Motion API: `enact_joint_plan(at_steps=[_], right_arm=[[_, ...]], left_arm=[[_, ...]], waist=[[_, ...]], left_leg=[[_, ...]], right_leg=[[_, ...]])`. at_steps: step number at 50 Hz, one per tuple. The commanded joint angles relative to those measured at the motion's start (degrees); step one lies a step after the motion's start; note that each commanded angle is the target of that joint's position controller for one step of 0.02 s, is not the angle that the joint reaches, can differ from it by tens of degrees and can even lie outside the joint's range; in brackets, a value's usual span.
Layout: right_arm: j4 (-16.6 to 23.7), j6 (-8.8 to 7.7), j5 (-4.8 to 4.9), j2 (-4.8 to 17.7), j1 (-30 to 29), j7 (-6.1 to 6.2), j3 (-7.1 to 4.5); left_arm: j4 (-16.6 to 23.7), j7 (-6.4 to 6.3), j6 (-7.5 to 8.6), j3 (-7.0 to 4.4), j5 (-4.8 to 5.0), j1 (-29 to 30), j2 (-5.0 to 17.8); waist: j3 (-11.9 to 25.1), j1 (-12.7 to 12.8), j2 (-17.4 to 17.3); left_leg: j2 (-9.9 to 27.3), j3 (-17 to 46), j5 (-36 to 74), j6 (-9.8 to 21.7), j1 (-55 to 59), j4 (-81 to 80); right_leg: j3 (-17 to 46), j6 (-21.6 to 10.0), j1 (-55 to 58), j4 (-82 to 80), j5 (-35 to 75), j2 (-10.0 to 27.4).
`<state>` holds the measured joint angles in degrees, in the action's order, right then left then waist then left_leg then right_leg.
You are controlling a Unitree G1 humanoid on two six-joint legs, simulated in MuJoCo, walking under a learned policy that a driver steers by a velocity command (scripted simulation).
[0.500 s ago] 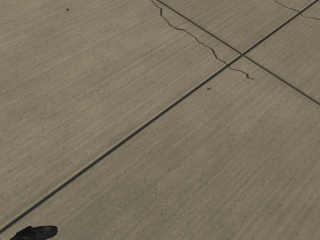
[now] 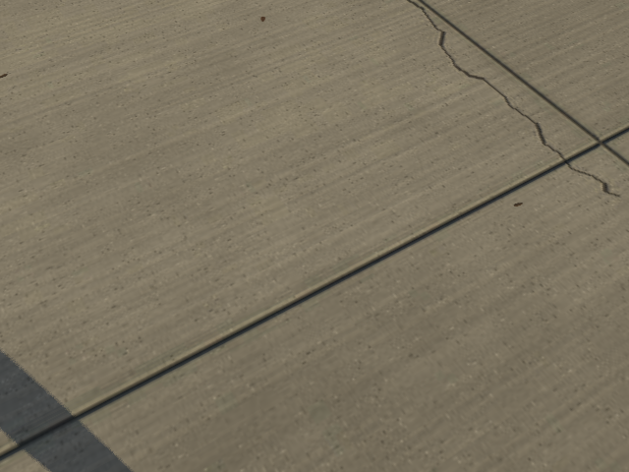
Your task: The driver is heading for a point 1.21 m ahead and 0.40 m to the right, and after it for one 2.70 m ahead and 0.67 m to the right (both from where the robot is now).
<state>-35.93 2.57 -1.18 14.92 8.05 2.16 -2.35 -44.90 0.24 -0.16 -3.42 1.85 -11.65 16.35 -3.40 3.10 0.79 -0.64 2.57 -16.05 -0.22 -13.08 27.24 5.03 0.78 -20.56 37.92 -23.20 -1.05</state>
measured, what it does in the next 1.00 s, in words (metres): steps on the spot, turning right: right foot, then left foot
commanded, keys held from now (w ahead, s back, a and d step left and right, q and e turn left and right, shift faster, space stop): e+shift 0.66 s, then shift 0.08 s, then q+shift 0.24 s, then w+q+shift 0.02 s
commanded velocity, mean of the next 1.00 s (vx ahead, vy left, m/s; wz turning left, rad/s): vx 0.00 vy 0.00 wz -0.60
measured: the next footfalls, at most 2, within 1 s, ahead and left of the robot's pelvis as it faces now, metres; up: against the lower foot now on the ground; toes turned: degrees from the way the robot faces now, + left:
right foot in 0.30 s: +0.03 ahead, -0.15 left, +0.00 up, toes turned -20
left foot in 0.80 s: +0.19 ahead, +0.00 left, +0.00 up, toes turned -47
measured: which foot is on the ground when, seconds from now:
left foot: down 0.00-0.30, up 0.32-0.78, down 0.80-1.00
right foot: up 0.00-0.28, down 0.30-1.00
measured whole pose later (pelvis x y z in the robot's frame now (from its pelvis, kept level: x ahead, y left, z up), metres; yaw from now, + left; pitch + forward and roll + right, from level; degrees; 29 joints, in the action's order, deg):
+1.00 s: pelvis +0.08 -0.05 +0.00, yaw -37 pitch +0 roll +0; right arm -39.2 -0.4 0.7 15.2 11.0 0.0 -2.2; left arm -36.6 -1.0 -1.2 -2.2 -1.0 -6.6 15.5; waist -2.8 -1.1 0.9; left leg -4.9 9.3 -12.7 0.9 -16.2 28.9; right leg 8.0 0.2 -12.8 29.2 -17.4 -4.0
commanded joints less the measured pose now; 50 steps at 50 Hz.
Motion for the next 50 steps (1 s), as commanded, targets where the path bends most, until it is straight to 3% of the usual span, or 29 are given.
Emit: enact_joint_plan(at_steps=[1,3,5,8,11,14,15,16,17,18,19,20,21,23,28,33,37,38,39,40,41,42,43,45,47,49,50], right_arm=[[3.70,-1.01,-1.27,9.03,1.93,0.65,-3.37],[3.82,-2.06,0.42,7.60,-3.17,0.73,-3.06],[2.89,-2.28,0.31,7.98,-2.31,0.99,-3.40],[2.13,-1.91,0.38,9.33,-1.38,1.08,-4.22],[1.59,-2.09,1.45,11.89,-1.49,0.10,-5.32],[0.92,-3.04,3.27,11.32,-2.46,-1.15,-5.56],[-0.35,-3.44,2.98,9.42,0.65,-1.72,-5.18],[2.67,-3.68,-0.06,5.35,-0.25,-1.84,-3.78],[5.09,-3.89,-0.59,5.66,-4.65,-1.32,-3.37],[4.97,-3.84,0.57,8.37,-7.18,-1.02,-3.91],[5.02,-4.02,1.14,8.52,-7.85,-0.68,-3.97],[4.03,-4.01,0.67,9.12,-6.84,-0.11,-4.27],[3.77,-3.87,0.29,10.08,-6.06,0.23,-4.68],[2.58,-3.78,0.25,9.01,-4.10,-0.26,-4.50],[1.76,-3.70,0.72,6.82,-4.50,-0.61,-3.55],[1.90,-4.43,1.15,7.58,-5.84,-1.15,-3.75],[0.86,-5.34,1.19,8.54,-2.88,-2.06,-4.01],[0.18,-5.55,1.13,8.48,-0.88,-2.39,-4.02],[-0.13,-5.74,0.75,8.11,-0.27,-2.63,-3.77],[1.07,-5.73,-0.44,9.18,-2.19,-2.59,-3.34],[2.02,-5.41,-1.74,9.80,-6.52,-2.47,-2.54],[1.30,-5.67,-2.27,4.98,-6.25,-2.70,-0.95],[1.36,-5.66,-0.88,4.46,-6.93,-3.00,-0.58],[0.65,-4.64,1.46,9.04,-4.59,-2.66,-1.96],[1.12,-4.01,2.04,14.23,-2.06,-1.96,-3.49],[2.29,-3.59,2.39,13.77,-2.29,-1.58,-3.76],[2.33,-3.26,2.76,12.11,-1.22,-1.19,-3.42]], left_arm=[[4.94,-0.49,0.47,-3.51,0.58,1.95,10.30],[4.12,-1.19,-1.98,-3.37,0.03,-0.64,7.88],[6.23,-0.89,-2.74,-2.69,-0.19,1.79,5.86],[9.62,0.70,-2.72,-1.80,-0.16,4.84,4.23],[11.42,1.96,-3.14,-2.36,-0.25,3.98,5.86],[11.20,2.00,-4.24,-3.85,-0.15,-1.06,7.41],[10.12,0.96,-4.13,-5.38,-0.47,-5.99,10.41],[10.96,-0.42,-3.61,-7.65,-0.51,-9.00,19.74],[13.00,0.34,-1.65,-6.93,-3.01,-7.61,20.35],[13.07,0.88,-0.18,-5.97,-2.87,-5.94,17.16],[12.50,0.46,0.55,-5.39,-1.77,-4.06,15.17],[12.71,-0.12,0.36,-4.82,-0.48,-1.09,13.38],[13.43,-0.81,-0.14,-4.25,0.00,2.13,12.36],[14.59,-1.78,-0.87,-4.02,-0.85,4.00,12.29],[14.79,-2.73,-1.72,-4.49,-0.48,3.32,13.49],[15.56,-2.43,-2.39,-4.66,-0.59,4.11,13.63],[15.88,-1.91,-2.70,-3.67,-0.85,5.22,11.90],[15.84,-1.88,-2.79,-3.08,-0.78,6.22,10.97],[15.46,-1.90,-2.73,-2.28,-0.90,5.53,9.26],[14.56,-1.81,-2.45,-0.86,-2.14,1.71,5.38],[13.40,-1.69,-2.00,-0.51,-2.81,-3.56,4.46],[13.00,-1.89,-1.62,-0.78,-3.47,-2.35,5.98],[12.78,-1.99,-1.28,-1.12,-3.64,-0.03,7.38],[11.91,-1.62,-0.75,-1.31,-3.87,3.62,6.84],[12.19,-1.40,-0.53,-1.75,-3.01,5.34,7.69],[11.65,-1.58,-0.06,-1.83,-2.55,3.73,6.96],[11.12,-1.55,0.34,-1.74,-2.50,1.87,6.24]], waist=[[7.81,-4.07,-11.40],[4.89,-1.82,-10.35],[3.75,-2.87,-10.19],[5.36,-4.58,-10.20],[6.63,-4.29,-10.41],[7.33,-1.05,-8.71],[9.37,0.84,-2.60],[9.62,0.31,16.97],[16.68,1.59,16.45],[15.20,2.49,8.42],[11.37,0.82,6.48],[9.06,-0.90,3.34],[8.00,-2.56,4.02],[8.98,-3.74,4.91],[9.09,-3.15,5.23],[8.30,-2.13,8.10],[10.84,-1.94,9.95],[11.23,-3.12,9.66],[11.08,-3.42,8.28],[11.80,-1.19,0.47],[8.34,3.82,-10.35],[6.79,2.97,-13.03],[5.07,2.10,-11.58],[5.15,-0.37,-9.94],[4.26,-1.62,-8.53],[4.91,-1.16,-9.68],[7.69,-0.72,-9.40]], left_leg=[[21.71,13.41,33.71,14.51,11.52,-7.55],[17.73,5.58,31.71,11.19,9.24,-7.42],[16.64,1.69,30.80,11.17,8.74,-8.29],[17.49,-1.93,29.18,11.13,10.53,-7.38],[19.28,-4.48,30.28,10.21,9.31,-5.27],[18.58,-9.01,27.15,5.70,5.45,3.77],[14.72,-12.36,22.91,1.89,-0.79,14.39],[6.00,-14.45,-13.54,-4.38,-20.85,34.36],[-0.64,-1.25,-26.06,-5.23,-28.50,45.92],[1.17,2.90,-23.15,-3.96,-29.56,48.13],[1.91,3.66,-18.15,-2.50,-29.71,45.90],[3.03,4.06,-13.41,-2.22,-29.44,42.20],[3.12,4.27,-9.82,-2.32,-26.89,38.79],[0.79,3.48,-5.31,-3.35,-22.62,36.64],[-2.59,4.60,-1.53,-5.33,-20.17,23.73],[-4.13,6.26,-1.19,-4.89,-15.97,14.90],[-2.68,4.77,-0.59,-3.26,-8.69,7.05],[-1.74,3.57,3.81,-2.41,-4.98,2.13],[-0.11,3.75,12.03,-1.10,0.21,-3.96],[7.57,12.89,19.73,1.60,4.78,-7.88],[14.14,21.51,29.03,8.30,2.91,-8.56],[17.29,28.82,21.57,14.27,-2.26,-11.12],[14.19,27.13,15.50,13.20,-2.14,-10.89],[7.85,21.44,8.03,7.99,-1.56,-9.02],[6.78,22.40,6.52,6.86,-3.14,-8.78],[6.60,24.08,7.72,7.56,-2.68,-7.20],[5.65,24.18,-1.93,7.88,-2.93,-7.22]], right_leg=[[-1.80,2.54,-14.64,25.21,-11.83,1.53],[-2.09,4.49,-15.89,27.71,-5.37,3.55],[-4.25,5.64,-16.25,24.95,-0.79,4.36],[-6.28,5.05,-12.74,14.70,2.04,5.55],[-9.57,2.65,-5.98,6.96,3.09,4.51],[-11.93,-1.22,4.55,-4.69,10.23,1.64],[-8.30,-4.26,15.05,-10.38,19.02,0.62],[15.97,-12.63,27.71,-12.96,48.83,15.20],[32.03,-24.30,27.14,-16.28,45.60,23.37],[27.14,-23.12,25.48,-18.02,38.63,22.00],[23.13,-19.90,22.43,-18.34,32.30,18.58],[20.19,-16.90,19.97,-18.44,28.23,15.87],[17.96,-15.23,16.49,-18.60,27.46,13.92],[16.13,-14.48,13.30,-18.47,29.85,11.32],[19.20,-13.33,11.92,-17.10,23.76,8.61],[25.50,-12.06,9.82,-15.07,20.12,7.11],[26.88,-11.41,11.52,-10.27,30.19,7.06],[25.64,-10.50,11.29,-8.77,30.18,6.52],[24.01,-8.74,9.62,-7.67,26.12,5.13],[19.53,-5.45,7.34,-2.48,12.90,0.97],[11.82,-1.67,4.02,2.18,-6.48,-6.39],[9.95,1.45,4.85,2.55,-9.58,-3.41],[8.11,2.31,5.70,-1.13,-4.31,-0.95],[5.93,1.84,9.96,-10.51,6.59,-1.34],[2.93,0.44,10.61,-8.81,7.11,-2.77],[1.04,-0.48,9.76,-8.08,5.46,-3.00],[0.35,-1.15,11.32,-9.06,1.33,-3.07]])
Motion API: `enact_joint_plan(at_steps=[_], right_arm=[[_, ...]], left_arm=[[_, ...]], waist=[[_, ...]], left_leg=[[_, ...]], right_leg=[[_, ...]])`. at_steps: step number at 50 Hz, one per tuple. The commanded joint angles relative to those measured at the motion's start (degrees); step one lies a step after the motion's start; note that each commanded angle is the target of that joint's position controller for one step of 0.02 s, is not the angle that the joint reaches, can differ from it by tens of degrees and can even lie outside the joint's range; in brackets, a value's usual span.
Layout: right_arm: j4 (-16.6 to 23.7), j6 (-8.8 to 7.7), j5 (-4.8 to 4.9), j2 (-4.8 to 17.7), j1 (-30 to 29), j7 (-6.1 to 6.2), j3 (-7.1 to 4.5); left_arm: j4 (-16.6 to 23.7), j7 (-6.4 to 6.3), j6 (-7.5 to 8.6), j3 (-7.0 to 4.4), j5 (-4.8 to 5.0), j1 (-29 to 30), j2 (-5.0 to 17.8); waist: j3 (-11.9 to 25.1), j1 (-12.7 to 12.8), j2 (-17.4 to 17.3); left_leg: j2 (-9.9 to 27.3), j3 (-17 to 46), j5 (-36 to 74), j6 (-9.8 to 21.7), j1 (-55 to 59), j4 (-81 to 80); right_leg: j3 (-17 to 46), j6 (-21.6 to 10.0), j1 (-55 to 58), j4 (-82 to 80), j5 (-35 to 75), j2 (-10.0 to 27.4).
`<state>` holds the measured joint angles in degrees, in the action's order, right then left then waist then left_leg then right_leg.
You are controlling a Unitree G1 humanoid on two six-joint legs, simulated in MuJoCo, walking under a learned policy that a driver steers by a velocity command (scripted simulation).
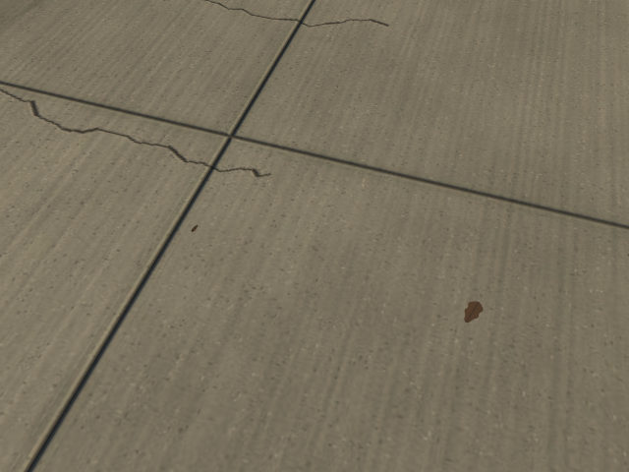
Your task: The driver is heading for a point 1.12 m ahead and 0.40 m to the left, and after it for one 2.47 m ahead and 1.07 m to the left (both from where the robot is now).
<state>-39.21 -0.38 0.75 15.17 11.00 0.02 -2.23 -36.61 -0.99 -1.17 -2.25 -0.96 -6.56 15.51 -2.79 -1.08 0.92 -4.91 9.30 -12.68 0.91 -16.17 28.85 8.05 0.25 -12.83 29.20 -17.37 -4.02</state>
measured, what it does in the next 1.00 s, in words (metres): walks ahead, turning left: left foot, then right foot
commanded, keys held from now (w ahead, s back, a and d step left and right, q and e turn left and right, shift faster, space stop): w+q+shift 0.64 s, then w+e+shift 0.36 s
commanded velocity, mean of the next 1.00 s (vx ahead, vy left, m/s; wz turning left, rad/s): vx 0.78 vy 0.00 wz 0.51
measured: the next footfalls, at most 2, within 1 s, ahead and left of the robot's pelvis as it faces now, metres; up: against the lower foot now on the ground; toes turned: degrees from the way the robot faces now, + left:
left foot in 0.48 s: +0.32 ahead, +0.31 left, +0.00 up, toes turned +30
right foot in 0.98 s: +0.79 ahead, +0.47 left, +0.00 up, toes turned +32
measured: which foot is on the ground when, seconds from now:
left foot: down 0.00-0.04, up 0.06-0.46, down 0.48-1.00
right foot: down 0.00-0.48, up 0.50-0.96, down 0.98-1.00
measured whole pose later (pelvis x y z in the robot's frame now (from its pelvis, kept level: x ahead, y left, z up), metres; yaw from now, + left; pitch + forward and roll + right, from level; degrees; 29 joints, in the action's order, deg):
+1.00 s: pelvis +0.59 +0.40 -0.04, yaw +31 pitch +1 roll -1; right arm -47.3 -2.8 -3.2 18.3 23.6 1.6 -1.8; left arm -35.5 3.6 6.5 -0.8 2.7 -4.7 16.5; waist -1.8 -1.8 -0.6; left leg -4.7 -0.9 -25.3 3.5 10.5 34.4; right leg -5.3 -7.0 -32.6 32.1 -2.5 -5.3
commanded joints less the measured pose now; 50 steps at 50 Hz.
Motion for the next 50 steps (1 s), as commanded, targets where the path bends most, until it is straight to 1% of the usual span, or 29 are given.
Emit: enact_joint_plan(at_steps=[1,2,3,4,5,7,9,14,19,21,22,23,24,25,26,27,28,29,30,31,33,37,39,42,44,46,48,49,50], right_arm=[[5.97,-0.01,1.26,10.61,-3.44,1.18,-3.30],[7.06,0.05,1.46,10.18,-4.49,1.17,-3.15],[8.91,-0.21,1.96,8.63,-7.41,1.18,-2.73],[10.54,-0.82,2.59,6.00,-9.22,0.88,-1.99],[10.43,-1.42,1.54,8.05,-8.25,0.63,-2.49],[9.25,-1.75,1.29,7.74,-4.63,-0.28,-2.41],[9.71,-1.88,1.38,6.61,-5.02,-1.17,-1.98],[12.66,-1.70,1.49,5.32,-8.81,-2.64,-0.60],[14.15,-2.06,2.00,4.11,-14.31,-4.68,0.72],[13.82,-2.06,1.90,6.00,-12.56,-4.83,-0.01],[13.15,-1.94,2.09,8.36,-8.03,-4.51,-1.22],[10.93,-1.67,2.69,11.93,2.54,-4.08,-3.23],[6.80,-0.60,3.15,17.40,17.42,-3.08,-6.38],[4.03,-0.12,3.15,22.86,18.60,-1.99,-7.24],[7.65,-1.46,1.93,22.91,18.42,-2.14,-6.50],[7.36,-2.73,1.24,17.01,18.12,-2.58,-5.12],[6.09,-3.63,0.48,16.78,17.64,-2.41,-5.00],[6.34,-4.23,-0.04,15.63,13.14,-2.28,-4.57],[7.36,-4.53,-1.18,13.62,8.44,-2.26,-3.89],[8.00,-4.58,-1.76,12.01,5.92,-2.12,-3.37],[7.01,-4.69,-0.34,8.67,4.55,-1.45,-2.35],[2.89,-5.60,-0.19,6.59,7.33,0.05,-1.00],[0.72,-6.39,0.26,8.24,11.57,-0.08,-1.26],[-2.78,-6.50,0.35,9.72,15.38,-0.10,-1.37],[-4.61,-5.55,-0.55,10.16,16.11,0.43,-1.32],[-4.90,-4.63,-2.34,12.12,14.96,1.30,-1.58],[-3.90,-3.18,-4.78,14.03,11.38,2.28,-2.14],[-1.98,-2.61,-4.89,15.29,5.28,2.54,-2.41],[-0.10,-3.37,-5.99,7.58,8.56,2.21,-0.47]], left_arm=[[2.39,-0.10,1.95,-3.00,0.60,-4.44,6.75],[1.67,0.08,2.68,-3.48,0.83,-7.50,7.64],[0.01,0.01,3.40,-4.26,0.83,-13.60,10.35],[-1.29,0.19,4.32,-5.30,1.02,-14.35,13.77],[-0.64,-0.14,5.17,-4.66,0.61,-11.56,11.62],[-0.14,-0.80,5.94,-3.83,1.31,-10.07,8.89],[-0.72,-0.71,6.24,-3.31,0.96,-10.80,8.22],[-2.92,0.06,6.63,-3.54,0.51,-13.14,10.58],[-5.51,0.64,5.89,-4.07,1.00,-15.77,12.89],[-5.79,0.73,5.49,-4.47,0.97,-15.05,15.17],[-6.06,0.57,5.17,-4.76,0.76,-15.22,16.80],[-5.92,0.48,4.92,-5.04,0.66,-14.35,18.31],[-4.10,0.18,5.70,-4.52,0.70,-13.51,17.35],[-1.23,0.41,6.92,-1.48,-0.96,-17.23,5.67],[2.59,0.64,9.78,-0.24,1.13,-15.67,6.70],[4.54,0.59,11.01,-1.74,3.28,-6.29,13.21],[5.93,0.24,11.71,-1.07,3.93,-3.42,11.39],[5.19,-0.16,12.06,-0.43,2.53,-4.22,9.67],[4.04,-0.09,11.42,-0.66,1.49,-6.85,9.40],[3.17,0.34,10.26,-0.83,1.48,-8.58,9.69],[1.71,0.75,8.48,-0.81,0.75,-9.37,9.15],[3.50,1.58,8.35,1.13,-0.59,0.91,4.85],[3.92,2.24,9.06,1.93,0.45,6.19,3.01],[5.68,3.39,9.33,1.31,2.92,12.43,4.80],[6.62,4.74,9.67,0.82,3.50,13.40,5.51],[6.59,5.40,9.48,-0.41,3.65,9.46,7.59],[3.05,4.72,7.91,-2.32,4.26,-6.76,11.21],[-0.64,3.97,6.99,-3.20,4.19,-22.18,12.77],[-3.68,3.65,6.25,-3.37,3.54,-29.68,15.03]], waist=[[7.20,3.80,-7.31],[5.72,5.66,-3.66],[3.83,8.64,1.69],[0.77,8.50,11.03],[-1.00,6.40,6.42],[-0.34,5.01,4.28],[-1.21,5.52,3.77],[-4.31,6.36,3.98],[-8.72,7.17,2.38],[-5.54,4.23,4.77],[-1.11,0.67,7.16],[5.62,-6.04,8.24],[12.55,-13.56,5.33],[12.74,-6.64,-14.09],[29.17,-5.78,-16.66],[22.74,-9.11,-7.32],[13.79,-7.08,-5.54],[9.78,-3.14,-0.31],[7.42,0.69,-0.48],[5.61,2.81,-3.13],[1.41,4.11,-3.31],[-4.31,-0.06,-3.96],[-4.26,-3.74,-3.58],[-7.11,-6.16,-3.42],[-6.49,-5.37,-4.06],[-0.31,-1.77,-7.07],[9.41,6.84,-10.19],[13.95,15.07,-7.28],[19.00,12.55,11.90]], left_leg=[[8.29,16.57,-18.99,6.55,-3.95,-8.33],[5.90,13.86,-27.13,5.09,-13.24,-4.72],[2.26,6.73,-26.53,2.00,-26.15,4.40],[0.47,-0.43,-18.71,0.68,-35.14,18.99],[5.96,-0.74,-14.67,0.28,-38.38,27.50],[9.19,-1.84,-9.16,-0.89,-39.80,34.41],[10.90,-3.63,-4.28,-1.66,-40.56,38.95],[13.43,-6.18,4.17,-3.28,-38.82,34.35],[12.86,-12.78,5.76,0.77,-32.83,21.53],[7.69,-18.12,2.37,3.80,-21.50,18.38],[3.79,-20.43,-0.77,5.23,-13.26,19.51],[-0.01,-21.85,-2.20,7.41,2.14,18.86],[-0.83,-16.64,-0.67,10.11,25.20,16.10],[9.72,9.42,-15.93,15.19,39.83,7.34],[20.63,44.62,-38.27,23.74,46.28,-9.17],[20.49,44.45,-40.37,18.80,42.13,-14.61],[19.52,39.77,-32.72,17.78,33.08,-15.63],[17.82,33.73,-23.57,16.90,22.68,-14.50],[15.15,27.40,-16.44,16.60,13.67,-13.16],[13.07,24.28,-14.72,17.35,7.95,-14.31],[11.84,17.39,-10.01,17.56,2.04,-16.99],[5.42,-0.20,8.21,12.60,-5.26,-18.52],[6.95,-1.83,6.26,11.26,-5.39,-22.54],[10.72,-3.76,12.04,8.88,8.34,-24.48],[13.20,-6.12,26.65,6.49,18.18,-21.41],[14.17,-8.31,57.15,3.74,26.66,-13.02],[15.27,-9.24,83.11,2.40,28.54,6.23],[14.34,-11.45,82.28,1.22,18.32,25.33],[6.18,-8.81,19.85,-1.42,-8.08,52.77]], right_leg=[[-2.17,-1.93,6.30,-1.36,-8.42,1.15],[2.44,-4.72,11.92,-5.16,-14.77,5.08],[12.05,-8.73,20.18,-12.16,-23.68,12.64],[26.15,-12.73,22.81,-19.47,-26.93,23.29],[26.19,-13.49,21.30,-19.08,-24.21,25.74],[19.72,-12.02,21.16,-19.35,-19.66,23.88],[10.98,-9.96,19.57,-20.48,-10.80,21.18],[-4.18,-8.61,14.99,-22.56,0.95,19.48],[-15.27,-6.20,15.45,-24.15,9.08,19.99],[-19.86,-5.23,15.35,-17.79,39.57,19.26],[-21.23,-4.86,15.70,-9.41,58.90,19.54],[-22.43,-4.13,11.76,4.27,70.46,19.58],[-21.32,-1.96,-1.75,22.63,63.85,17.66],[-18.49,1.88,-25.08,46.56,-4.09,7.70],[-2.15,1.20,-32.34,58.79,-12.96,1.57],[1.56,-0.56,-37.26,58.07,-4.99,4.69],[0.07,-1.19,-38.29,55.62,-2.64,5.75],[0.37,-1.44,-34.09,50.65,-0.12,8.30],[1.53,-1.57,-28.62,46.88,2.03,10.12],[1.76,-1.22,-25.74,45.17,2.43,10.42],[-0.29,0.37,-24.90,38.62,3.06,11.72],[-7.94,2.27,-20.85,17.90,26.37,10.19],[-10.55,1.07,-14.68,9.15,37.05,8.03],[-10.65,-1.65,-20.86,0.08,36.10,6.37],[-10.83,-3.90,-24.12,-2.74,32.68,4.09],[-14.35,-5.65,-20.65,-0.23,25.70,-0.56],[-15.90,-7.66,-6.96,5.90,17.99,-2.90],[-11.83,-9.73,10.12,3.66,20.27,0.10],[1.89,-16.22,34.88,11.76,10.29,7.52]])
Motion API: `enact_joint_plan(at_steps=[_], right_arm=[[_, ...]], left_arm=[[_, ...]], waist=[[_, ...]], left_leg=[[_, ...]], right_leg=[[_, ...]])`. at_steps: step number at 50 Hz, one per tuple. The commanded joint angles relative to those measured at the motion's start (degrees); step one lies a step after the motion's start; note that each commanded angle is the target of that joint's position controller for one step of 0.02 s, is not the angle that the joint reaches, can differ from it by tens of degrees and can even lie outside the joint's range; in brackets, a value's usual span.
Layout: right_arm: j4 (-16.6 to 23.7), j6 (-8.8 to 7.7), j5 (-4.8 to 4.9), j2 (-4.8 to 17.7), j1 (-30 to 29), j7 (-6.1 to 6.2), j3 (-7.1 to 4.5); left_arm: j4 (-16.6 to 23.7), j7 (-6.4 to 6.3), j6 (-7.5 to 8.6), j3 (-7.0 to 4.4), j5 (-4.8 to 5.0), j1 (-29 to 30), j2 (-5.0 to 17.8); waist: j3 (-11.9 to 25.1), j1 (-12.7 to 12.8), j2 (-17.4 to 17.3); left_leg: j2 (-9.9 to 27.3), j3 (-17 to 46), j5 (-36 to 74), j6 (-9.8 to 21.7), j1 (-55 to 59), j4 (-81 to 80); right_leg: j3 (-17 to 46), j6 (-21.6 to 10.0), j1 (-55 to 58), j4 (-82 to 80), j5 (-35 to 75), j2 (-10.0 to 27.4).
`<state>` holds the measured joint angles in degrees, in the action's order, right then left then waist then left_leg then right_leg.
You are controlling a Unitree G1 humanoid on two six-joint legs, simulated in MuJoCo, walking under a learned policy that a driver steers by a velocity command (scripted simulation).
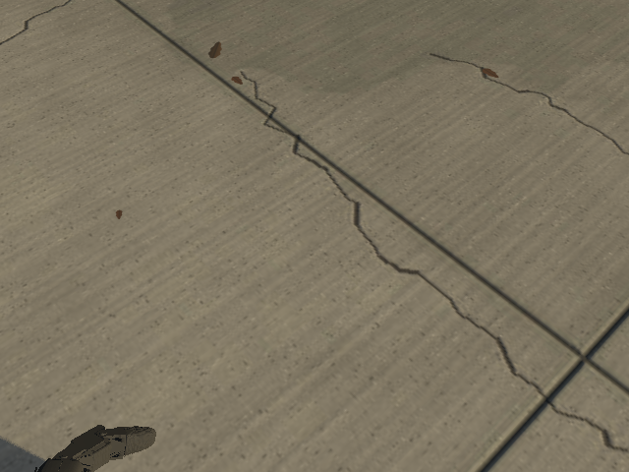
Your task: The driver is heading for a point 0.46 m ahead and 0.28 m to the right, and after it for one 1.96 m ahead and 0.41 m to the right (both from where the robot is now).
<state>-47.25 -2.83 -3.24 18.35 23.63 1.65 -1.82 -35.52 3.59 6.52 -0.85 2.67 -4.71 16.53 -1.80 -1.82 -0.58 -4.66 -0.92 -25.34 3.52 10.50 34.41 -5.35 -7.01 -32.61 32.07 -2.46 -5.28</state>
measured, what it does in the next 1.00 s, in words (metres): walks ahead, turning right: left foot, then right foot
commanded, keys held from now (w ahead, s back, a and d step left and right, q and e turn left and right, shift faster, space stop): w+e+shift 0.68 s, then w+q+shift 0.32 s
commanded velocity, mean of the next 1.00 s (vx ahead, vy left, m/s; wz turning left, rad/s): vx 1.00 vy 0.00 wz -0.60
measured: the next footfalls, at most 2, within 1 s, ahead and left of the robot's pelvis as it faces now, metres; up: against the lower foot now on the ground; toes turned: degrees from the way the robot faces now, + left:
left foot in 0.40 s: +0.65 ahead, +0.09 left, +0.00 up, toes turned -29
right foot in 0.88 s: +0.85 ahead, -0.37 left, +0.00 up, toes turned -42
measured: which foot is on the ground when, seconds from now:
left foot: down 0.00-0.00, up 0.02-0.38, down 0.40-0.88, up 0.90-1.00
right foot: down 0.00-0.42, up 0.44-0.86, down 0.88-1.00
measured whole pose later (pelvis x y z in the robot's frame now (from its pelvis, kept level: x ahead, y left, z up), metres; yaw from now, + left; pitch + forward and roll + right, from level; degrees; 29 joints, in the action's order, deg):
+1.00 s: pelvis +0.83 -0.24 +0.03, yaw -36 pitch +0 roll +0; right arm -49.0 -5.1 3.2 15.7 23.2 0.0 -1.0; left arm -37.7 1.8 5.0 -1.8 -0.9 -10.8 14.5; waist -3.0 -1.2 -1.3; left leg 4.1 4.8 -17.9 2.9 -16.2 72.9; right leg -6.5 -3.4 -21.1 34.6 -12.8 -0.3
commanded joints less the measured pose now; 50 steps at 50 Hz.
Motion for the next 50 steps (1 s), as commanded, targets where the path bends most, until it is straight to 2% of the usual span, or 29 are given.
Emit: enact_joint_plan(at_steps=[1,2,3,4,6,8,11,13,17,19,20,21,22,23,25,27,30,34,36,39,41,42,43,44,45,46,47,48,50], right_arm=[[10.03,-3.43,3.17,1.27,1.43,-1.24,1.20],[11.30,-5.54,5.13,6.62,-6.49,-2.22,0.46],[13.52,-6.80,5.41,7.18,-12.01,-2.63,0.59],[13.97,-7.43,3.78,5.51,-14.73,-2.65,1.07],[13.32,-7.00,2.20,4.22,-12.30,-2.44,0.95],[13.47,-5.99,1.76,4.39,-11.95,-1.97,0.81],[18.29,-6.08,0.82,1.60,-22.58,-1.92,1.94],[19.92,-6.32,1.57,0.13,-26.43,-2.07,1.99],[20.85,-6.33,4.71,4.98,-27.87,-1.27,-0.67],[19.62,-6.80,5.40,8.40,-19.61,-0.95,-2.99],[17.92,-6.34,5.77,9.46,-7.25,-0.58,-3.91],[15.61,-5.37,5.58,12.56,5.99,-0.01,-4.58],[13.34,-5.08,3.42,16.64,4.75,-1.64,-5.05],[15.69,-4.41,3.36,9.34,0.87,-1.62,-4.28],[14.09,-3.47,2.64,5.82,-2.65,-1.27,-3.41],[11.57,-3.76,1.62,3.96,-5.30,-1.19,-2.93],[8.54,-4.13,3.65,1.29,-6.92,-1.83,-2.51],[7.51,-4.44,2.90,5.23,-10.03,-1.45,-3.38],[5.13,-4.85,2.93,5.72,-4.12,-1.72,-3.10],[1.76,-3.89,4.38,9.63,1.40,-2.08,-3.26],[0.09,-2.98,4.70,12.41,2.77,-1.68,-3.20],[-0.93,-2.46,4.37,13.59,2.78,-1.46,-3.05],[-1.34,-1.91,4.22,14.11,0.60,-1.27,-2.81],[-0.31,-2.25,3.66,11.73,-0.43,-1.08,-1.82],[1.68,-3.31,4.30,-0.88,10.99,-2.13,1.36],[1.47,-4.69,6.52,6.33,4.05,-2.01,-0.04],[4.55,-4.77,8.56,7.00,-3.80,-1.64,-1.04],[5.50,-4.67,7.92,4.98,-6.02,-1.26,-0.58],[3.82,-2.56,6.27,2.51,-2.54,-1.34,-0.96]], left_arm=[[-4.20,-0.82,-0.86,-5.05,-1.24,-29.83,13.46],[-2.96,-1.88,-1.06,-4.77,-2.21,-27.75,9.07],[-2.16,-2.12,-0.91,-4.36,-3.06,-23.90,8.59],[-1.74,-1.64,-0.60,-4.08,-3.01,-20.78,8.03],[-0.41,-1.94,-0.54,-3.78,-3.01,-15.10,7.23],[-0.83,-2.31,-0.89,-3.56,-1.54,-14.25,6.10],[-2.17,-3.70,-1.03,-4.01,-0.55,-15.16,7.25],[-3.85,-4.07,-1.27,-4.60,-0.16,-18.18,8.45],[-5.88,-4.63,-1.99,-4.89,0.79,-20.81,7.65],[-6.01,-4.47,-3.01,-5.32,-0.29,-19.97,8.55],[-4.66,-3.98,-3.48,-4.82,-2.05,-17.53,7.89],[-2.85,-3.81,-3.38,-2.64,-4.38,-19.16,1.00],[0.15,-3.37,-2.51,-0.60,1.19,-29.25,-2.83],[-2.05,-4.26,-3.19,-1.12,2.28,-25.04,2.81],[-0.31,-4.10,-3.68,-2.15,-0.57,-12.04,6.46],[1.77,-3.15,-4.07,-2.46,-0.84,-9.03,4.87],[3.76,-2.56,-5.80,-1.71,0.27,-7.57,1.70],[5.58,-1.46,-5.29,-1.17,-0.51,-3.26,2.31],[6.57,-0.92,-4.26,-0.40,-1.16,2.50,0.98],[9.18,0.48,-2.37,-0.30,-0.87,9.37,1.52],[9.83,0.52,-2.04,-1.78,-1.45,8.77,4.52],[8.77,0.00,-2.41,-3.16,-1.49,2.25,7.28],[5.77,-1.03,-2.96,-4.85,-1.36,-9.99,10.10],[2.06,-2.42,-3.89,-6.20,-1.53,-22.91,13.01],[1.41,-2.62,-2.89,-6.44,-3.43,-22.50,18.33],[1.24,-2.59,-2.28,-5.44,-3.60,-25.48,11.94],[-0.28,-2.48,-1.61,-4.51,-3.73,-22.30,9.51],[-1.35,-2.31,-1.08,-4.33,-3.31,-18.68,8.34],[-2.44,-1.95,0.06,-3.41,-4.62,-13.14,3.14]], waist=[[25.50,8.52,22.39],[19.03,11.66,10.58],[11.42,9.25,2.40],[5.14,6.15,-6.09],[-0.14,0.64,-4.46],[-2.93,-0.87,-2.27],[-7.45,2.46,0.02],[-5.10,5.44,2.20],[-2.66,5.74,5.45],[3.63,0.00,6.58],[12.94,-6.86,7.39],[23.19,-9.10,-2.55],[31.20,-1.00,-34.15],[22.21,-3.89,-22.45],[7.13,-5.18,-1.27],[1.27,-1.88,-2.26],[-1.64,0.58,-4.04],[-6.12,1.88,-1.32],[-8.04,-0.96,3.18],[-10.14,-0.78,2.65],[-5.43,2.69,-2.33],[-0.40,7.30,-5.78],[5.95,14.73,-7.29],[13.23,20.14,-6.12],[25.38,9.14,12.76],[29.27,14.17,8.30],[14.89,13.02,7.24],[7.02,10.04,3.05],[2.55,3.64,3.37]], left_leg=[[-2.48,8.85,-5.09,-6.26,-54.37,59.32],[1.00,12.12,1.81,-2.52,-58.20,55.70],[3.40,12.22,5.21,-0.99,-57.72,50.28],[4.48,11.20,6.44,0.16,-54.53,44.60],[6.71,11.55,8.21,-0.98,-49.37,37.27],[8.16,9.65,8.77,-3.34,-48.03,30.05],[6.13,4.76,22.06,-6.44,-39.99,10.80],[3.41,3.62,35.09,-7.17,-27.84,1.68],[3.59,8.56,33.39,-7.63,-26.00,-7.72],[3.09,7.47,25.26,-5.72,-18.56,-7.96],[7.04,8.21,20.05,-3.64,-4.96,-2.45],[18.03,20.80,7.49,-1.24,13.16,1.14],[32.03,58.39,-18.02,9.31,24.00,-14.49],[28.23,56.34,-28.98,6.99,17.66,-18.39],[23.14,34.26,-3.96,3.61,1.35,-17.76],[20.30,23.06,9.36,4.11,-9.53,-19.23],[19.55,13.00,16.29,4.04,-13.52,-21.91],[18.04,0.58,24.08,3.64,-18.20,-27.00],[16.47,-2.64,27.57,3.28,-18.85,-29.45],[18.69,-3.92,44.09,4.73,-13.46,-31.09],[20.53,-3.65,71.97,5.25,-7.03,-23.44],[21.43,-2.58,81.62,5.06,-5.47,-14.95],[20.17,-3.04,84.07,4.00,-10.28,-1.93],[16.68,-1.65,65.32,2.23,-26.14,16.10],[5.79,3.57,0.43,0.11,-45.57,40.58],[5.89,11.31,-0.91,1.43,-47.38,45.54],[7.20,9.64,2.51,0.71,-54.01,47.05],[9.84,8.59,6.76,0.22,-54.82,44.61],[14.11,8.89,13.04,-0.58,-48.17,42.45]], right_leg=[[53.18,-19.48,67.04,-7.42,-34.55,21.20],[56.31,-15.09,61.88,-15.86,-40.15,19.93],[51.58,-12.90,51.95,-17.48,-33.66,19.01],[47.61,-12.10,40.72,-19.41,-26.99,16.33],[39.54,-12.84,27.98,-21.54,-17.46,10.85],[34.27,-12.58,20.61,-22.34,-12.02,8.22],[27.01,-9.88,6.52,-23.60,-6.38,3.52],[26.82,-6.44,0.88,-23.85,-9.33,2.97],[31.98,-3.08,15.95,-16.22,-9.51,5.11],[31.25,-0.34,23.16,-2.62,7.95,5.10],[29.02,1.73,20.25,11.38,12.64,4.53],[24.07,2.40,9.33,32.26,-10.59,1.53],[18.68,4.18,-9.38,50.41,-29.33,-0.83],[16.63,4.48,-15.20,54.09,-23.32,5.16],[12.32,4.54,-14.74,51.17,-17.02,8.58],[12.85,4.23,-10.93,45.87,-14.71,12.71],[11.52,3.78,-13.51,43.62,-14.85,15.49],[9.30,5.14,-13.85,33.20,-2.03,15.29],[7.04,3.57,-9.74,22.80,4.00,12.37],[2.89,0.91,-3.75,8.80,3.18,7.22],[-0.66,-0.54,3.51,6.08,-2.27,3.44],[0.42,-1.78,11.67,5.69,-4.74,2.66],[1.35,-3.10,27.35,2.58,-2.45,2.64],[9.08,-3.18,50.19,5.61,-4.48,9.18],[39.82,-9.94,67.94,0.16,-26.44,27.11],[49.51,-7.70,63.02,-10.58,-36.40,27.00],[41.83,-5.87,54.06,-14.19,-33.33,25.71],[34.78,-5.29,44.60,-16.13,-24.99,24.71],[22.96,-3.75,30.78,-18.75,-16.11,21.69]])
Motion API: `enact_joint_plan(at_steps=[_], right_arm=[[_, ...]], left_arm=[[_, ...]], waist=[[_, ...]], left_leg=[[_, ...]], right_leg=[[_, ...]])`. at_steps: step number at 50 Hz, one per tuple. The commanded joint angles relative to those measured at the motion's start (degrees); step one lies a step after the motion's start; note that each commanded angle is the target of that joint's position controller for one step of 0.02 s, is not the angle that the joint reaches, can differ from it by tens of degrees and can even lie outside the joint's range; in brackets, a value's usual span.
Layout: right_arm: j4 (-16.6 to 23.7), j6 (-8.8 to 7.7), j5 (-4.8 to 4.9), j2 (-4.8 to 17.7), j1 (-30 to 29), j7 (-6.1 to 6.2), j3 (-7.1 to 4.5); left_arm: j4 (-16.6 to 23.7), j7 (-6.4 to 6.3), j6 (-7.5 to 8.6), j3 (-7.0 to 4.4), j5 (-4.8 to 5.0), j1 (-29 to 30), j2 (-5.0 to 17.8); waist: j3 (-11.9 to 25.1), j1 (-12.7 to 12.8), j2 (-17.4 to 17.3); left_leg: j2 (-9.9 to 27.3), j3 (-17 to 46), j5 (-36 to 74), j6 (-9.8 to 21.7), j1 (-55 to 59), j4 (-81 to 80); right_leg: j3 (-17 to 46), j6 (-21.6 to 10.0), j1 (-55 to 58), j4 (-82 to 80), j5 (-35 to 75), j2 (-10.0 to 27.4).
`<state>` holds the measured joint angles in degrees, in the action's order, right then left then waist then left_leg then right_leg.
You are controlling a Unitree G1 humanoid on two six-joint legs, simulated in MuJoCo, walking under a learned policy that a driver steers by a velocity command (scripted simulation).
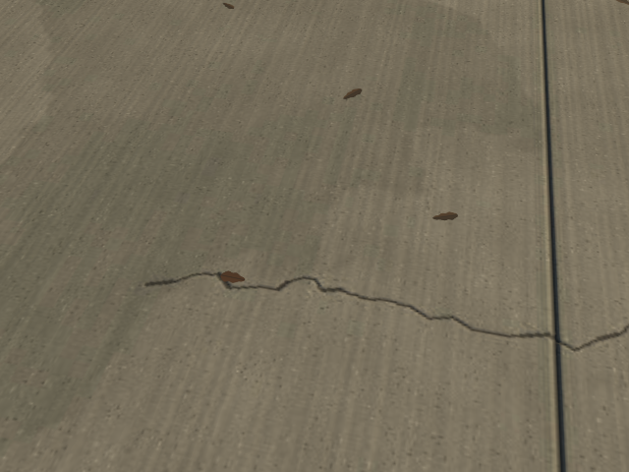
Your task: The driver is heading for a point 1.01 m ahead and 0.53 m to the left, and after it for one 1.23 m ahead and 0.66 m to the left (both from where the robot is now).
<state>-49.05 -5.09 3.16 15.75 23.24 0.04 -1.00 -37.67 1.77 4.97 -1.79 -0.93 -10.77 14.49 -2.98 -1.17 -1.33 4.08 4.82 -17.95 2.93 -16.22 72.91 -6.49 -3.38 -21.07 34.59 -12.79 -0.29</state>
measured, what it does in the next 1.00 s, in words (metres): walks ahead, turning left: left foot, then right foot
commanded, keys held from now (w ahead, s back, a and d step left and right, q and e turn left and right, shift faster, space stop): w+q+shift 1.00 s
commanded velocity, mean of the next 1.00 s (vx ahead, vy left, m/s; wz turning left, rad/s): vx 1.00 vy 0.00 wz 0.87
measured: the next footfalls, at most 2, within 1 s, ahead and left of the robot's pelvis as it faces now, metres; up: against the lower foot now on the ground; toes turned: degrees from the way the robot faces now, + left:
left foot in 0.34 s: +0.52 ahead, +0.14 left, +0.00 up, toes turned +19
right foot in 0.78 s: +0.95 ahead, +0.15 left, +0.00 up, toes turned +50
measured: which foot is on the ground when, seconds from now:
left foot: up 0.00-0.32, down 0.34-0.78, up 0.80-1.00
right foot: down 0.00-0.36, up 0.38-0.76, down 0.78-1.00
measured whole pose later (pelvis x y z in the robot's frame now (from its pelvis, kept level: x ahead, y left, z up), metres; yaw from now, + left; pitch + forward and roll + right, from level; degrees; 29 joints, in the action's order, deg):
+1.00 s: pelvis +0.84 +0.23 +0.01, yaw +55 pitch -1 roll -4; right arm -35.0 -0.6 2.6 19.5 10.7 -0.8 -3.8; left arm -43.4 0.2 6.0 -5.2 0.1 -21.5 17.8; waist -2.2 4.0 -3.2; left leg 4.4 1.3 -16.6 3.8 -38.1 76.1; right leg -5.5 0.4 -6.7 23.4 -15.8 -1.9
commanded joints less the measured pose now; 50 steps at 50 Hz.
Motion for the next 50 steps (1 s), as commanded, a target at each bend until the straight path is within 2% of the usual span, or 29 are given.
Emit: enact_joint_plan(at_steps=[1,3,5,8,12,14,16,17,18,19,20,21,22,23,26,29,31,35,37,38,39,40,41,42,43,44,45,47,50], right_arm=[[4.77,1.09,0.11,3.62,-0.24,0.08,-1.79],[4.74,3.30,0.21,1.92,-1.15,-0.15,-1.82],[6.12,4.00,-0.42,1.55,-4.62,-0.24,-1.74],[8.32,3.28,-1.10,2.30,-10.23,-1.21,-1.57],[11.49,2.08,-1.16,3.50,-17.48,-4.10,-1.54],[11.91,2.28,-0.24,6.67,-14.01,-4.46,-3.03],[9.40,4.23,0.25,12.10,1.44,-3.75,-5.77],[5.97,5.30,-0.01,16.33,14.48,-2.77,-8.05],[4.71,6.17,0.11,17.69,16.22,-1.69,-8.85],[8.42,4.34,-2.42,16.48,6.00,-2.37,-6.42],[11.67,2.77,-3.20,11.34,3.86,-2.77,-5.46],[10.88,1.13,-3.45,9.40,4.10,-3.29,-5.11],[11.05,-0.23,-3.15,9.02,0.87,-3.61,-4.96],[11.97,-0.73,-2.80,9.17,-3.12,-3.39,-4.94],[13.14,-0.63,-2.01,8.41,-6.17,-1.42,-4.51],[11.94,0.03,-1.12,7.09,-3.69,0.61,-4.11],[11.17,0.95,-0.95,8.03,-2.80,1.03,-4.55],[9.52,1.39,-0.18,7.59,-1.10,1.44,-5.08],[9.43,1.86,-0.47,7.58,-2.03,1.61,-5.52],[10.08,2.09,-1.33,7.58,-3.62,1.15,-5.46],[12.00,2.17,-3.16,5.04,-6.26,0.39,-4.22],[13.76,1.99,-2.05,-4.22,4.45,-0.04,-1.77],[14.85,1.84,2.09,-0.07,5.47,0.34,-0.96],[14.20,2.27,1.21,5.36,-1.55,0.79,-2.02],[14.94,2.41,-0.74,7.77,-7.15,0.64,-2.68],[15.97,2.35,-2.30,7.32,-11.20,0.35,-2.85],[16.83,2.47,-2.01,6.30,-11.78,-0.23,-2.96],[17.44,3.52,-0.37,4.46,-11.44,-0.78,-2.84],[19.13,4.33,-0.53,2.68,-13.41,-1.51,-2.06]], left_arm=[[-1.01,0.17,1.97,-2.34,-0.69,-5.42,3.30],[-2.50,0.31,2.39,-2.41,0.63,-2.53,2.39],[-3.30,-0.23,2.71,-2.74,0.14,-1.61,3.47],[-3.60,-1.47,2.73,-2.83,-0.50,-1.80,4.77],[-4.50,-2.66,1.95,-3.82,0.20,-5.01,10.79],[-4.31,-3.15,0.34,-4.65,0.60,-5.53,14.58],[-2.86,-2.99,-1.34,-5.46,1.63,-1.52,17.68],[-2.10,-2.52,-1.00,-5.07,1.95,1.59,16.34],[-1.10,-1.71,0.82,-2.94,2.33,5.34,8.25],[3.27,-0.61,3.73,-0.09,2.76,-7.53,-0.50],[5.04,-0.22,5.69,-0.17,3.07,-2.09,5.84],[6.68,-0.47,6.01,-1.13,4.12,5.25,8.29],[6.49,-1.14,5.59,-0.96,3.38,4.22,7.29],[5.40,-1.56,4.81,-0.90,1.74,3.23,6.79],[4.49,-2.18,2.54,-1.67,0.31,2.44,7.84],[8.52,-2.44,2.18,-0.54,-0.62,13.71,4.08],[10.30,-2.01,2.37,-0.22,0.11,18.06,2.08],[11.06,-1.48,3.33,-2.51,3.05,18.57,6.49],[10.15,-1.49,3.96,-4.02,3.75,14.21,9.29],[8.21,-1.79,4.12,-5.50,3.99,4.97,11.39],[5.85,-2.38,3.61,-6.03,3.96,-9.17,12.55],[4.64,-2.13,3.28,-6.14,0.93,-15.67,16.81],[4.34,-0.83,3.21,-5.87,0.34,-13.32,15.67],[5.99,-1.26,2.65,-4.97,0.85,-8.90,9.99],[4.79,-1.67,1.91,-4.49,0.76,-7.76,8.68],[3.35,-1.74,1.53,-4.39,0.22,-7.82,8.74],[2.03,-1.91,1.65,-4.01,-0.25,-6.73,8.03],[-0.30,-1.53,2.05,-3.00,0.53,-6.28,4.68],[-2.78,-1.47,2.13,-3.19,1.35,-6.06,5.71]], waist=[[3.38,1.27,5.23],[-0.74,-0.54,5.13],[-4.21,-0.83,4.56],[-6.73,-0.22,2.35],[-7.27,1.26,0.06],[-2.02,-1.83,4.05],[5.76,-11.32,9.19],[10.88,-17.40,7.48],[4.66,-17.49,-10.96],[12.76,-0.64,-24.02],[17.18,-4.35,-12.16],[6.54,-3.54,-0.76],[4.70,0.65,5.90],[1.76,2.79,7.39],[-0.59,4.35,4.81],[-3.36,-0.43,2.76],[-2.34,-3.26,-0.52],[0.30,-4.13,-4.83],[2.23,-0.87,-6.50],[7.71,4.53,-6.43],[17.83,11.53,-5.41],[27.82,5.65,18.73],[25.77,4.67,30.95],[15.86,7.22,19.63],[9.80,7.71,9.48],[5.78,7.31,2.85],[3.18,5.36,3.73],[1.45,3.64,6.33],[-1.66,1.98,5.29]], left_leg=[[6.45,2.90,6.34,-0.23,-19.08,3.40],[8.13,2.57,5.66,-0.81,-20.19,1.32],[8.09,1.94,11.14,-1.54,-23.68,-1.51],[5.56,-2.66,22.25,-1.24,-25.14,-12.31],[1.50,-10.33,29.04,2.16,-20.51,-28.74],[-4.25,-15.73,24.80,3.77,-13.31,-29.34],[-7.45,-15.81,13.93,6.83,4.14,-25.52],[-7.45,-11.25,13.77,9.02,22.46,-28.39],[-5.10,-3.20,16.38,13.13,28.41,-34.39],[5.10,33.54,-3.39,24.77,37.25,-45.35],[9.46,46.91,-22.88,23.95,35.27,-57.70],[8.87,46.31,-25.56,19.37,24.80,-63.28],[8.54,44.05,-23.70,18.01,17.88,-62.12],[5.71,39.05,-17.00,17.58,9.49,-60.26],[-0.57,25.87,-3.31,16.48,-1.19,-61.19],[-5.34,17.30,6.06,14.34,-6.78,-60.56],[-7.11,15.31,5.44,11.48,-8.57,-59.15],[-4.63,21.45,0.70,8.92,-0.05,-53.44],[-2.61,23.27,10.29,7.48,6.12,-47.06],[-4.00,21.34,20.17,5.63,7.25,-37.30],[-5.45,17.67,20.17,3.59,-0.73,-20.29],[-12.69,12.23,-16.68,1.30,-19.98,1.54],[-7.22,7.54,-12.51,0.86,-32.39,11.69],[-4.34,4.97,-5.78,0.31,-34.93,14.03],[-2.74,2.84,-2.23,0.25,-33.61,12.16],[-0.74,2.29,-0.77,0.48,-31.28,9.37],[1.45,3.04,0.98,0.66,-29.26,6.62],[3.76,2.34,0.86,1.21,-28.52,5.02],[5.72,1.72,4.44,0.71,-33.37,3.40]], right_leg=[[19.78,-7.00,16.06,-22.89,-3.26,15.97],[10.97,-5.17,11.15,-25.86,2.60,15.17],[3.78,-3.92,9.06,-27.45,8.20,13.36],[-4.88,-3.21,9.70,-29.19,13.06,9.93],[-9.95,-0.42,18.91,-27.78,31.15,11.62],[-10.39,0.99,26.19,-18.68,60.50,12.48],[-9.15,0.02,24.61,2.00,78.95,14.58],[-7.21,0.09,15.07,19.48,71.56,12.96],[-6.51,3.45,-1.44,51.88,12.58,-1.04],[8.11,4.01,-22.88,66.11,-20.88,-7.48],[16.70,0.53,-24.32,62.96,-15.69,-4.89],[15.27,-1.17,-25.21,55.46,-12.06,-2.99],[16.24,-1.25,-22.72,48.35,-8.75,0.12],[16.53,0.01,-18.47,43.97,-6.92,1.73],[15.60,4.14,-12.13,32.11,-4.64,4.51],[11.80,7.52,-8.98,13.61,7.64,2.66],[9.63,8.52,-3.48,2.31,15.53,-0.15],[13.64,8.95,1.23,-6.71,18.03,-1.05],[13.60,7.32,4.07,-7.54,13.37,-0.43],[12.53,5.66,13.04,-6.90,10.82,-0.09],[15.88,3.97,31.92,-0.81,3.84,5.37],[44.77,-4.03,52.74,-8.18,-18.47,19.71],[66.14,-7.90,51.48,-18.36,-41.83,26.05],[57.78,-6.23,43.09,-20.19,-40.69,22.71],[46.42,-4.50,35.35,-19.63,-28.45,19.98],[37.72,-3.42,28.74,-19.17,-17.07,17.39],[32.00,-3.37,23.75,-19.66,-10.39,16.01],[23.93,-2.81,20.15,-21.27,-4.85,14.22],[16.09,-3.39,17.71,-23.70,2.33,15.18]])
